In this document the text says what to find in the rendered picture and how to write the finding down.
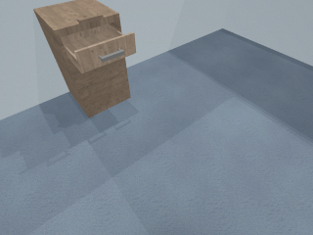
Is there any drawer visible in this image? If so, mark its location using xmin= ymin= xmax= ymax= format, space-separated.
xmin=61 ymin=24 xmax=136 ymax=73

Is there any handle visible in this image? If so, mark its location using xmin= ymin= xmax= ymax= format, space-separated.
xmin=98 ymin=48 xmax=125 ymax=63
xmin=78 ymin=14 xmax=104 ymax=24

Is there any cabinet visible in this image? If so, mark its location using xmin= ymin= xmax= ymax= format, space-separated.
xmin=33 ymin=0 xmax=131 ymax=118

